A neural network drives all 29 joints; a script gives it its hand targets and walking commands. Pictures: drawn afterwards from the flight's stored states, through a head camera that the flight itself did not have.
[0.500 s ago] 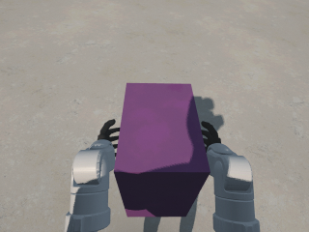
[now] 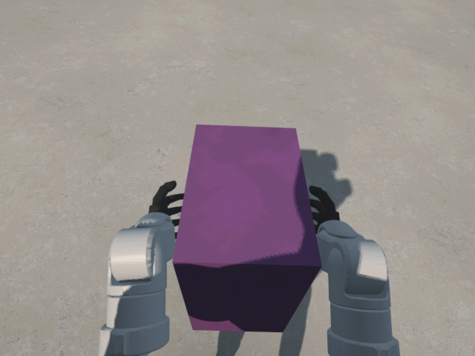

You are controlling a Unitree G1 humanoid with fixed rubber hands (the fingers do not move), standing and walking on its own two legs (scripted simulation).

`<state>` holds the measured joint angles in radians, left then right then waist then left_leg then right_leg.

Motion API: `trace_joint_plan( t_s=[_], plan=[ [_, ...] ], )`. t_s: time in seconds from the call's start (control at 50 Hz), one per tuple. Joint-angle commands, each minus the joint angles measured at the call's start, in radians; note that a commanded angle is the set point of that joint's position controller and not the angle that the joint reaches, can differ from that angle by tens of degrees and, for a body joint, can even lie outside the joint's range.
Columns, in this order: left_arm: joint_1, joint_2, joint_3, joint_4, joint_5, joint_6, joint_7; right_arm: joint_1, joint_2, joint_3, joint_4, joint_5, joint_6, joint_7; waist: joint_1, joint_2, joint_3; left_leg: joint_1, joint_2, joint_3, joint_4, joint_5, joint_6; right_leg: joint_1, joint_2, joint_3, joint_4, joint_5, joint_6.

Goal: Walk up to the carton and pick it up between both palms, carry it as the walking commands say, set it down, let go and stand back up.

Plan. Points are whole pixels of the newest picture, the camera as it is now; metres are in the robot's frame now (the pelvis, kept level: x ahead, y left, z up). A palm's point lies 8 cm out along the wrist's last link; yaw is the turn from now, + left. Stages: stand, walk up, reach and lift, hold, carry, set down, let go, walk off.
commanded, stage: carry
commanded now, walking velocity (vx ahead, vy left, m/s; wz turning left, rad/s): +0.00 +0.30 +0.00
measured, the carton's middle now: (241, 234) +0.32 +0.00 +0.02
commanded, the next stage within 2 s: none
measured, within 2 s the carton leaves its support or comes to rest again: neither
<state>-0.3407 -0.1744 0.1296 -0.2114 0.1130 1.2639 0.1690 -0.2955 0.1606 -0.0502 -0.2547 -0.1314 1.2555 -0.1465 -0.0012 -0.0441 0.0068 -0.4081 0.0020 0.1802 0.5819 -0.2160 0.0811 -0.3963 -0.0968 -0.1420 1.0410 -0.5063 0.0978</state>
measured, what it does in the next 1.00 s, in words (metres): steps to the left: right foot, then left foot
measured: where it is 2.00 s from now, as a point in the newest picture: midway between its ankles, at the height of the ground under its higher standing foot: outside the picture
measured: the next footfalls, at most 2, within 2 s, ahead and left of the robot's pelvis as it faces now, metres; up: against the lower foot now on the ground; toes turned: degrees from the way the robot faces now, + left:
right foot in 0.14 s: +0.00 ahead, -0.07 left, +0.00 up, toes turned -11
left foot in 0.36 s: +0.05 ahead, +0.24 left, +0.00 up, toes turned +9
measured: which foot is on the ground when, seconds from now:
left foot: down 0.00-0.14, up 0.16-0.34, down 0.36-1.00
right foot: up 0.00-0.12, down 0.14-0.36, up 0.38-1.00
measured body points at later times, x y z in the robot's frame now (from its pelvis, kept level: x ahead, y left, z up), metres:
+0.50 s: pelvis -0.03 +0.16 +0.00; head -0.01 +0.19 +0.45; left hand +0.27 +0.31 +0.07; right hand +0.28 +0.06 +0.09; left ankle +0.01 +0.23 -0.73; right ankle -0.08 +0.01 -0.68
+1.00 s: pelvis -0.09 +0.19 +0.00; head -0.08 +0.22 +0.45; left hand +0.22 +0.32 +0.08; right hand +0.21 +0.06 +0.10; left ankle +0.01 +0.23 -0.73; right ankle -0.11 +0.07 -0.69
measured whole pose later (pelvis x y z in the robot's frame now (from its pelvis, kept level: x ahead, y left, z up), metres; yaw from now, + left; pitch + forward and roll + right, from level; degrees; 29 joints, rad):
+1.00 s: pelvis -0.09 +0.19 +0.00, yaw -1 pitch +0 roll -1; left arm -0.34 -0.17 0.13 -0.21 0.11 1.26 0.18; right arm -0.31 0.17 -0.07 -0.24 -0.13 1.26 -0.14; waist 0.00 -0.04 0.00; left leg -0.38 0.01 0.21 0.53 -0.16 0.13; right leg -0.36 -0.08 -0.14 0.88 -0.48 0.10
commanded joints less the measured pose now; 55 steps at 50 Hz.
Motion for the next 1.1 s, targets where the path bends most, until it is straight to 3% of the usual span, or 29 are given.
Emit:
trace_joint_plan(
  t_s=[0.0, 0.02, 0.08, 0.1, 0.12, 0.14, 0.16, 0.18, 0.2, 0.24, 0.28, 0.3, 0.34, 0.36, 0.38, 0.4, 0.44, 0.54, 0.6, 0.64, 0.66, 0.7, 0.72, 0.82, 0.88, 0.92, 0.96, 1.06, 1.08],
  plan=[
    [-0.575, -1.030, -0.769, -0.147, -0.486, -0.015, -0.262, -0.503, 0.992, 0.561, -0.057, 0.429, -0.028, 0.277, -0.003, 0.249, -0.433, 0.398, 0.213, -0.123, -0.306, 0.113, -0.131, -0.075, 0.026, -0.042, -0.036, 0.023, -0.066],
    [-0.565, -1.024, -0.758, -0.158, -0.475, -0.018, -0.261, -0.518, 0.997, 0.571, -0.074, 0.438, -0.033, 0.273, -0.005, 0.242, -0.466, 0.464, 0.212, -0.140, -0.292, 0.262, -0.130, -0.072, 0.033, -0.051, -0.098, -0.015, -0.071],
    [-0.570, -1.030, -0.747, -0.171, -0.482, -0.011, -0.265, -0.505, 1.001, 0.600, -0.095, 0.431, -0.031, 0.261, 0.005, 0.299, -0.498, 0.430, 0.180, -0.094, -0.267, 0.686, -0.232, 0.142, 0.041, -0.112, -0.496, -0.093, -0.094],
    [-0.526, -1.012, -0.724, -0.165, -0.458, -0.012, -0.266, -0.518, 0.987, 0.613, -0.118, 0.434, -0.032, 0.256, 0.015, 0.306, -0.484, 0.298, 0.143, -0.053, -0.235, 0.734, -0.311, 0.321, 0.012, -0.118, -0.681, 0.006, -0.112],
    [-0.529, -1.013, -0.707, -0.152, -0.453, -0.022, -0.271, -0.574, 0.978, 0.641, -0.142, 0.441, -0.033, 0.249, 0.051, 0.102, -0.502, 0.070, 0.073, 0.035, -0.041, 0.758, -0.420, 0.594, -0.155, 0.016, -0.856, 0.190, -0.169],
    [-0.546, -1.058, -0.726, -0.161, -0.482, -0.033, -0.277, -0.600, 0.964, 0.650, -0.193, 0.448, -0.036, 0.239, 0.013, -0.419, -0.595, -0.086, 0.104, -0.175, 0.478, -0.205, -0.305, 0.560, -0.594, 0.565, -0.705, 0.506, -0.304],
    [-0.494, -1.062, -0.710, -0.131, -0.465, -0.037, -0.271, -0.587, 0.997, 0.665, -0.169, 0.464, -0.039, 0.248, 0.007, -0.403, -0.468, -0.330, 0.124, -0.364, 0.734, -0.328, -0.270, 0.422, -0.691, 0.711, -0.735, 0.559, -0.405],
    [-0.519, -1.050, -0.718, -0.145, -0.473, -0.037, -0.275, -0.612, 0.990, 0.661, -0.167, 0.461, -0.049, 0.248, 0.010, -0.125, -0.365, -0.268, 0.137, -0.446, 0.749, -0.242, -0.203, 0.248, -0.538, 0.537, -0.712, 0.452, -0.354],
    [-0.526, -1.039, -0.715, -0.147, -0.471, -0.030, -0.283, -0.606, 1.005, 0.652, -0.157, 0.461, -0.044, 0.241, 0.011, 0.007, -0.347, -0.197, 0.110, -0.365, 0.558, -0.182, -0.138, 0.246, -0.362, 0.339, -0.617, 0.564, -0.252],
    [-0.554, -1.017, -0.700, -0.175, -0.489, -0.032, -0.286, -0.603, 1.013, 0.666, -0.164, 0.460, -0.041, 0.236, -0.003, -0.139, -0.365, -0.110, 0.050, -0.208, 0.241, -0.197, -0.105, 0.297, -0.246, 0.180, -0.537, 1.022, -0.185],
    [-0.511, -0.997, -0.683, -0.174, -0.478, -0.035, -0.280, -0.614, 1.001, 0.693, -0.197, 0.481, -0.039, 0.224, 0.001, -0.266, -0.393, 0.019, 0.002, -0.127, 0.078, -0.224, -0.109, 0.291, -0.243, 0.178, -0.530, 1.103, -0.182],
    [-0.504, -0.993, -0.680, -0.153, -0.475, -0.034, -0.281, -0.628, 0.988, 0.688, -0.198, 0.479, -0.032, 0.225, -0.005, -0.315, -0.394, 0.103, 0.007, -0.089, -0.045, -0.135, -0.103, 0.243, -0.246, 0.154, -0.522, 1.001, -0.161],
    [-0.507, -0.997, -0.689, -0.153, -0.468, -0.035, -0.282, -0.567, 1.028, 0.674, -0.122, 0.467, -0.026, 0.233, -0.012, -0.119, -0.472, 0.365, 0.080, -0.086, -0.211, 0.096, -0.099, 0.142, -0.150, 0.058, -0.366, 0.571, -0.074],
    [-0.476, -0.992, -0.701, -0.169, -0.469, -0.037, -0.281, -0.563, 0.997, 0.671, -0.183, 0.467, -0.036, 0.236, -0.024, 0.154, -0.546, 0.558, 0.268, -0.232, -0.152, 0.584, -0.059, -0.054, -0.091, 0.016, -0.239, 0.089, -0.028],
    [-0.500, -1.000, -0.727, -0.187, -0.490, -0.032, -0.281, -0.528, 0.996, 0.652, -0.142, 0.458, -0.037, 0.237, -0.023, 0.362, -0.533, 0.607, 0.403, -0.337, -0.115, 0.973, 0.024, -0.194, -0.017, -0.005, -0.094, -0.188, -0.022],
    [-0.519, -1.022, -0.732, -0.175, -0.493, -0.037, -0.279, -0.589, 0.997, 0.642, -0.194, 0.472, -0.042, 0.240, -0.018, 0.290, -0.559, 0.591, 0.366, -0.277, -0.082, 0.907, 0.046, -0.171, -0.026, 0.078, 0.004, -0.175, -0.049],
    [-0.562, -1.021, -0.749, -0.186, -0.515, -0.049, -0.280, -0.548, 1.006, 0.637, -0.146, 0.455, -0.037, 0.242, -0.016, 0.158, -0.525, 0.564, 0.341, -0.243, -0.072, 0.820, -0.009, -0.188, -0.033, 0.067, 0.062, -0.107, -0.044],
    [-0.593, -1.011, -0.749, -0.144, -0.494, -0.032, -0.271, -0.533, 0.960, 0.579, -0.077, 0.430, -0.033, 0.260, -0.017, 0.195, -0.443, 0.414, 0.315, -0.269, -0.234, 0.208, -0.034, -0.148, -0.007, 0.081, 0.029, 0.035, -0.057],
    [-0.635, -1.014, -0.762, -0.156, -0.498, -0.023, -0.266, -0.510, 0.985, 0.560, -0.032, 0.432, -0.030, 0.267, -0.016, 0.223, -0.450, 0.428, 0.319, -0.276, -0.232, 0.297, -0.012, -0.123, -0.005, 0.090, -0.051, 0.025, -0.068],
    [-0.599, -1.021, -0.763, -0.130, -0.494, -0.020, -0.261, -0.487, 0.965, 0.547, -0.037, 0.416, -0.030, 0.266, -0.015, 0.212, -0.458, 0.455, 0.340, -0.294, -0.221, 0.458, -0.043, -0.117, 0.001, 0.088, -0.047, 0.022, -0.055],
    [-0.644, -1.012, -0.762, -0.148, -0.491, -0.026, -0.260, -0.565, 0.975, 0.554, -0.059, 0.442, -0.035, 0.268, -0.016, 0.230, -0.466, 0.468, 0.334, -0.303, -0.224, 0.400, -0.037, -0.107, 0.008, 0.091, -0.082, 0.019, -0.059],
    [-0.576, -1.002, -0.747, -0.120, -0.474, -0.019, -0.261, -0.516, 0.952, 0.563, -0.061, 0.430, -0.026, 0.266, -0.019, 0.150, -0.473, 0.473, 0.338, -0.311, -0.246, 0.322, -0.034, -0.101, 0.014, 0.083, -0.107, 0.021, -0.064],
    [-0.633, -1.018, -0.751, -0.134, -0.480, -0.021, -0.259, -0.538, 0.979, 0.558, -0.033, 0.437, -0.027, 0.271, -0.014, 0.194, -0.469, 0.456, 0.344, -0.299, -0.237, 0.357, -0.021, -0.097, -0.006, 0.103, -0.125, 0.019, -0.067],
    [-0.622, -1.021, -0.758, -0.134, -0.483, -0.024, -0.257, -0.533, 0.980, 0.569, -0.051, 0.448, -0.030, 0.271, -0.018, 0.184, -0.504, 0.471, 0.332, -0.302, -0.289, 0.096, -0.032, -0.076, 0.006, 0.096, -0.183, 0.044, -0.069],
    [-0.601, -1.016, -0.751, -0.132, -0.473, -0.022, -0.259, -0.515, 0.976, 0.585, -0.058, 0.441, -0.025, 0.267, -0.017, 0.172, -0.460, 0.415, 0.327, -0.273, -0.293, 0.072, 0.006, -0.073, 0.005, 0.077, -0.202, 0.056, -0.071],
    [-0.586, -1.013, -0.757, -0.111, -0.467, -0.014, -0.260, -0.475, 0.966, 0.559, -0.015, 0.426, -0.021, 0.271, -0.016, 0.225, -0.459, 0.372, 0.324, -0.266, -0.327, -0.070, -0.010, -0.054, -0.005, 0.079, -0.191, 0.068, -0.075],
    [-0.592, -1.002, -0.742, -0.106, -0.459, -0.018, -0.264, -0.532, 0.969, 0.579, -0.042, 0.440, -0.025, 0.269, -0.015, 0.191, -0.435, 0.317, 0.331, -0.250, -0.356, -0.200, 0.016, -0.051, -0.006, 0.061, -0.193, 0.069, -0.078],
    [-0.576, -0.989, -0.746, -0.093, -0.465, -0.006, -0.274, -0.485, 0.961, 0.581, -0.014, 0.424, -0.014, 0.268, -0.012, 0.231, -0.433, 0.271, 0.310, -0.215, -0.339, -0.228, 0.043, 0.018, 0.012, 0.030, -0.338, 0.078, -0.084],
    [-0.586, -0.996, -0.729, -0.072, -0.463, -0.008, -0.277, -0.556, 0.974, 0.584, -0.034, 0.431, -0.020, 0.266, -0.009, 0.199, -0.451, 0.278, 0.293, -0.204, -0.315, -0.217, 0.032, 0.074, 0.041, -0.004, -0.418, 0.117, -0.083]
  ],
)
